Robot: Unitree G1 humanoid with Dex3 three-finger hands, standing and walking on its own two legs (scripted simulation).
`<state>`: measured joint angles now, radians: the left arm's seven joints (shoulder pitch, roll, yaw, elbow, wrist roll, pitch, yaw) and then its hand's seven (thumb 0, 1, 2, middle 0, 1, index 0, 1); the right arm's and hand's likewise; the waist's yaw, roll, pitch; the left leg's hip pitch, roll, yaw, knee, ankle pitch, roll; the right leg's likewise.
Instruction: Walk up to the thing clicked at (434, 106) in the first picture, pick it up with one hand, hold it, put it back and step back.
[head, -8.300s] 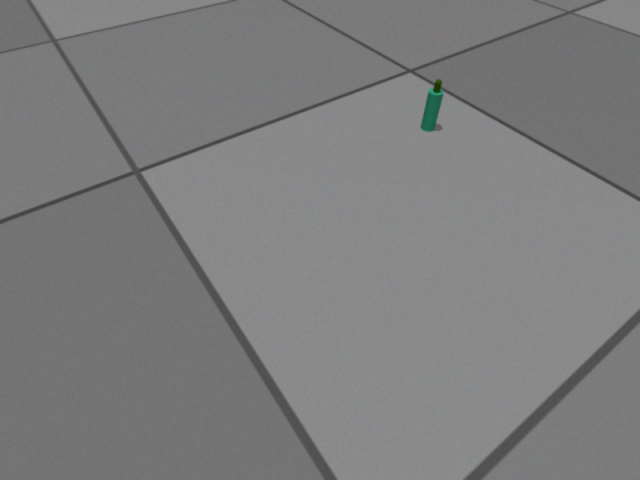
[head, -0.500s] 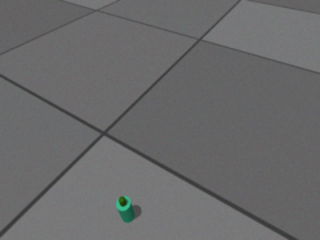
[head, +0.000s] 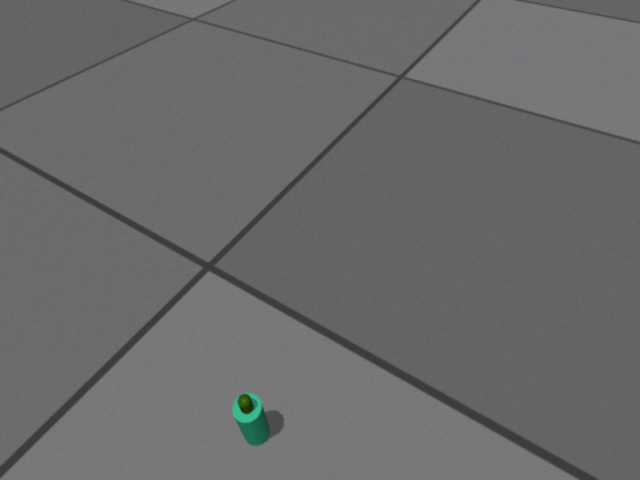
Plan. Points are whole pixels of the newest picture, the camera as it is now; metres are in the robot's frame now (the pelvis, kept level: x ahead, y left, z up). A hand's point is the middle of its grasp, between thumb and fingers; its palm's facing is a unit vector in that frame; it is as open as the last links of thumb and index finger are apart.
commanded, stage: stand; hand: left
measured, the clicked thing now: (251, 417) +0.40 +0.21 -0.65
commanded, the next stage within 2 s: go down in 1.84 s
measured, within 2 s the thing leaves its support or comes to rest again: neither
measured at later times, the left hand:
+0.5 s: hand out of the picture +0.07 +0.25 -0.16, palm faces -0.03 -0.94 -0.34, open 7.4 cm
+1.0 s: hand out of the picture +0.08 +0.25 -0.16, palm faces -0.03 -0.94 -0.35, open 7.4 cm
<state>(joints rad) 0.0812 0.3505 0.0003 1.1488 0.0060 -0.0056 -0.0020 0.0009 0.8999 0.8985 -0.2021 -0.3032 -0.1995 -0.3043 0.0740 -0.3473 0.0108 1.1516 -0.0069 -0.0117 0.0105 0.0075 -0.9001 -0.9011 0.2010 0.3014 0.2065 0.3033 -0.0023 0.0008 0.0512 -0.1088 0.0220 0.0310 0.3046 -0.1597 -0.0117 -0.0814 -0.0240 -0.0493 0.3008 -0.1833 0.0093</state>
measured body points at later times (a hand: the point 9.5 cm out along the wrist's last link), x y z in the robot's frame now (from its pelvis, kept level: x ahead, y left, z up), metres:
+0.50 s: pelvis +0.00 +0.00 +0.00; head +0.01 +0.00 +0.45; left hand +0.07 +0.30 -0.13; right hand +0.07 -0.31 -0.13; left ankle +0.00 +0.12 -0.75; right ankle -0.01 -0.12 -0.75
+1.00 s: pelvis +0.01 +0.00 +0.00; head +0.02 +0.00 +0.45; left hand +0.08 +0.30 -0.13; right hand +0.08 -0.31 -0.13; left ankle +0.00 +0.12 -0.75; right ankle -0.01 -0.12 -0.75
